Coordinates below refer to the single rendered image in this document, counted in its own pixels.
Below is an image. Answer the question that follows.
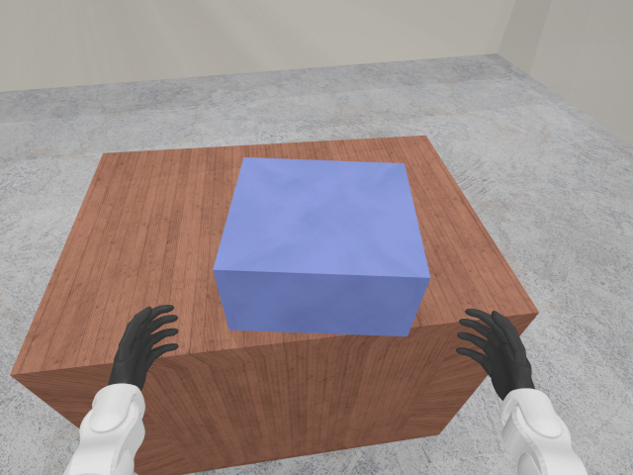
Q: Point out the pedestal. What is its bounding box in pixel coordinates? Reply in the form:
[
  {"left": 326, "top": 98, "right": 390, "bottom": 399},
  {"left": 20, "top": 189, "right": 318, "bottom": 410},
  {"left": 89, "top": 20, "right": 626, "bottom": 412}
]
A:
[{"left": 10, "top": 136, "right": 539, "bottom": 475}]

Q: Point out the robot right hand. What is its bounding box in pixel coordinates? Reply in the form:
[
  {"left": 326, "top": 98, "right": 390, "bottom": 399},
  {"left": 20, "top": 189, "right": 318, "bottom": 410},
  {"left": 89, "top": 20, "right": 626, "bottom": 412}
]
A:
[{"left": 456, "top": 309, "right": 535, "bottom": 400}]

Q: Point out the left robot forearm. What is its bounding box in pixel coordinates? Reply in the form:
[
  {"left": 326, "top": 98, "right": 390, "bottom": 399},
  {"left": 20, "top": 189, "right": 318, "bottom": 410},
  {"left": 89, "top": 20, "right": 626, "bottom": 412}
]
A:
[{"left": 63, "top": 383, "right": 145, "bottom": 475}]

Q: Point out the robot left hand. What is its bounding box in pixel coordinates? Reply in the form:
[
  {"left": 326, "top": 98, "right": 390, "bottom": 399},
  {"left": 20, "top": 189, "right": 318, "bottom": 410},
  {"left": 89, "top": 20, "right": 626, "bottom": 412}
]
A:
[{"left": 108, "top": 305, "right": 178, "bottom": 390}]

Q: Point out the right robot forearm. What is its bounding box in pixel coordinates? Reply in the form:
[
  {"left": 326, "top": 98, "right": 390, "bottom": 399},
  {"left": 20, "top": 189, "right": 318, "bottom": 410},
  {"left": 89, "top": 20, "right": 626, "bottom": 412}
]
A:
[{"left": 499, "top": 388, "right": 588, "bottom": 475}]

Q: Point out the carton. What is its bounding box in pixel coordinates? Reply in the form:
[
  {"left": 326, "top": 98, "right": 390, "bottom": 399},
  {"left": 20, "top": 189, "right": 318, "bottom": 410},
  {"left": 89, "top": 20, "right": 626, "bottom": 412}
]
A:
[{"left": 213, "top": 157, "right": 430, "bottom": 336}]

